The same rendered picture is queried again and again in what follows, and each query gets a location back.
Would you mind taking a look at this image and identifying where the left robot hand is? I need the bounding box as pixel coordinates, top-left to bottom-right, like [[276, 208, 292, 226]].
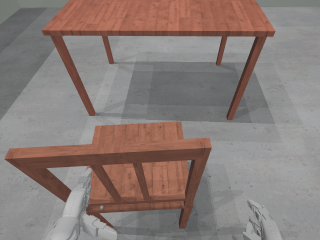
[[61, 168, 118, 240]]

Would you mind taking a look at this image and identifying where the robot left forearm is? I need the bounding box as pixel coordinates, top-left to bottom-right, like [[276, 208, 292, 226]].
[[44, 216, 81, 240]]

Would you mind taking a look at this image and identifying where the chair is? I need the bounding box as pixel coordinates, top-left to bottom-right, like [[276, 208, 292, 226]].
[[4, 121, 212, 229]]

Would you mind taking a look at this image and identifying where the right robot hand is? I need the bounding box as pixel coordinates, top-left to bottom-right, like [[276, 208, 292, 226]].
[[243, 199, 283, 240]]

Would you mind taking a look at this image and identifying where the table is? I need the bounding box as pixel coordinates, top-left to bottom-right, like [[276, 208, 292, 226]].
[[41, 0, 276, 121]]

